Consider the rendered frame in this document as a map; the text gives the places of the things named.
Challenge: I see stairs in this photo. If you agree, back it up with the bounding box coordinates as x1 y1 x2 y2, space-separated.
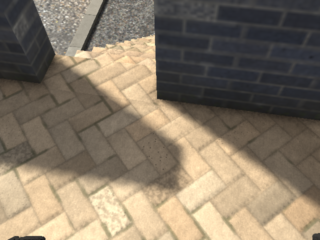
74 34 156 67

